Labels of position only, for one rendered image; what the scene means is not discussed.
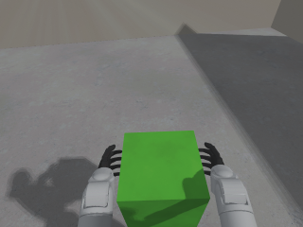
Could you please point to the robot right forearm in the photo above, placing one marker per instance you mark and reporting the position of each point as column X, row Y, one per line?
column 233, row 204

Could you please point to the robot left hand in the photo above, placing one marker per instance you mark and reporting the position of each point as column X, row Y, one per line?
column 106, row 159

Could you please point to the robot right hand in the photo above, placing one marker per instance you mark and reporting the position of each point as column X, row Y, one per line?
column 214, row 158

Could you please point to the carton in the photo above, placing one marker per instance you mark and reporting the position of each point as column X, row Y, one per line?
column 161, row 180

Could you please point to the robot left forearm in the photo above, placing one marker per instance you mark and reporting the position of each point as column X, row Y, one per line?
column 97, row 202

